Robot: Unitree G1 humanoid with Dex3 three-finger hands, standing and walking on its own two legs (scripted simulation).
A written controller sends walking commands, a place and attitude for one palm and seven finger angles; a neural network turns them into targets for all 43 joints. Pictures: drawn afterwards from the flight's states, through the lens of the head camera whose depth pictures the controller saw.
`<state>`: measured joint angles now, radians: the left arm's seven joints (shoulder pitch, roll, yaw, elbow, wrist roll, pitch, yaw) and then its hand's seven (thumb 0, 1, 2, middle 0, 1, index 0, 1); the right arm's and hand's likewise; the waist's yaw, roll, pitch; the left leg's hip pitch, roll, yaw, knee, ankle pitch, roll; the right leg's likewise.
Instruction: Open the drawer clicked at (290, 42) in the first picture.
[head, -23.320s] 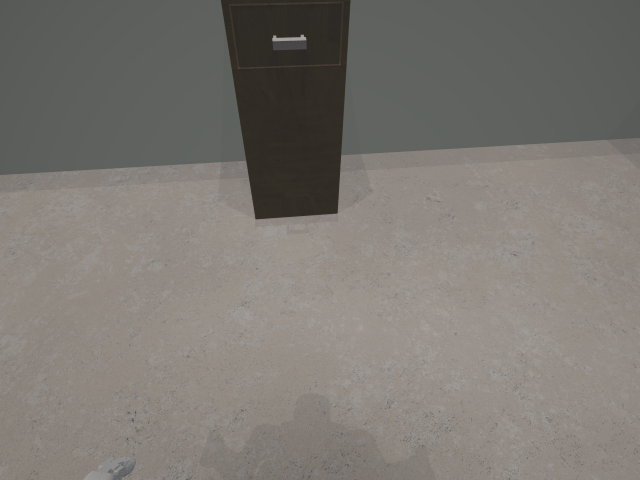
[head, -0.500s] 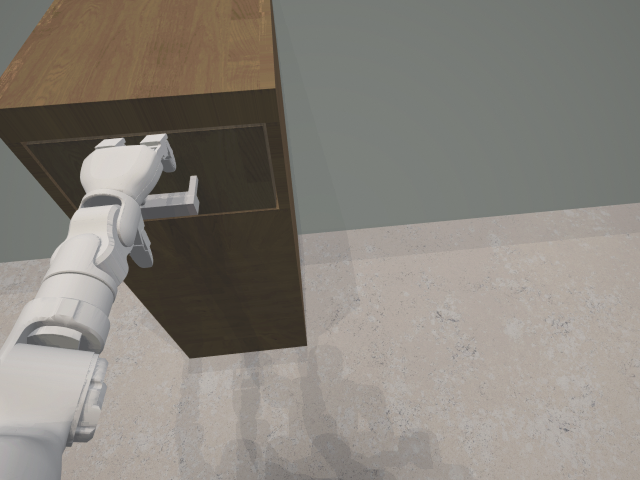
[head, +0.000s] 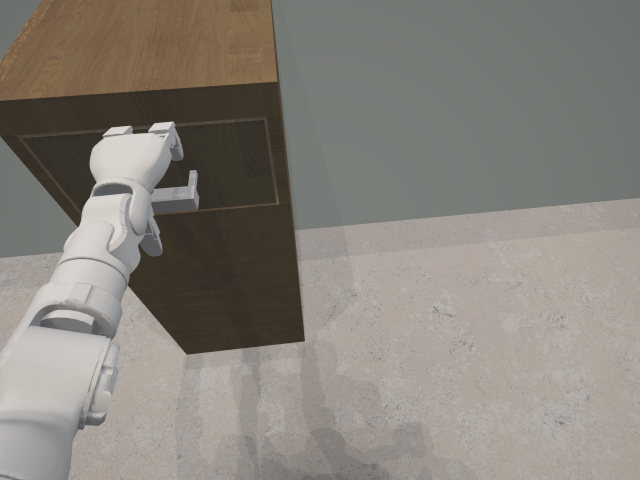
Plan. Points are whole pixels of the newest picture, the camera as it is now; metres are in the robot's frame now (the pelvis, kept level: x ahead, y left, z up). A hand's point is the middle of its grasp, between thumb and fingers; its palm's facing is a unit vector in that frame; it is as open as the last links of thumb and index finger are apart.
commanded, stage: re-aim the fingers above the handle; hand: left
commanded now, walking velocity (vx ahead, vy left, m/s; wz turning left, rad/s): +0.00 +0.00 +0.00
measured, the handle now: (164, 189) +0.53 +0.23 +0.03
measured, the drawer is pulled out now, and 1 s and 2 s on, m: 0.00 0.00 0.00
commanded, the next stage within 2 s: lower the fingers behind the handle in 1.04 s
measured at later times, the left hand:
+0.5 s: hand (147, 184) +0.49 +0.22 +0.08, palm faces +0.01 -0.04 -1.00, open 13.8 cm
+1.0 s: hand (148, 187) +0.48 +0.22 +0.09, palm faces +0.02 -0.02 -1.00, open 13.8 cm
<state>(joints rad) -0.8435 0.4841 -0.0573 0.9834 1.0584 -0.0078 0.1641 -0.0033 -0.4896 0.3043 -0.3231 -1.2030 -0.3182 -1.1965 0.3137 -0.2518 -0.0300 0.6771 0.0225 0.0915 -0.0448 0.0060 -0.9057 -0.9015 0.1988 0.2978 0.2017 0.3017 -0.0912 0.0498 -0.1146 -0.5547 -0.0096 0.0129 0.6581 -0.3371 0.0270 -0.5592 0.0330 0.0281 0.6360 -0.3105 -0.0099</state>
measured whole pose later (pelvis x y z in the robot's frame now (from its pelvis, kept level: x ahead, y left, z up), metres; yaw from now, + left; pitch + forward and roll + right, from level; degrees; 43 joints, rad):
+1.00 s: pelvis +0.00 +0.00 +0.00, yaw +1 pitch +14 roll -1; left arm -0.86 0.49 -0.08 0.94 1.06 -0.04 0.19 0.00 -0.49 0.30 -0.33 -1.20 -0.32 -1.20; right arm 0.29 -0.27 -0.04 0.69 0.02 0.09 -0.04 0.01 -0.91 -0.90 0.20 0.30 0.20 0.30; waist -0.08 0.04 -0.10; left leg -0.58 -0.01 -0.01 0.69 -0.34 0.03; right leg -0.57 0.03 0.01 0.66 -0.32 -0.01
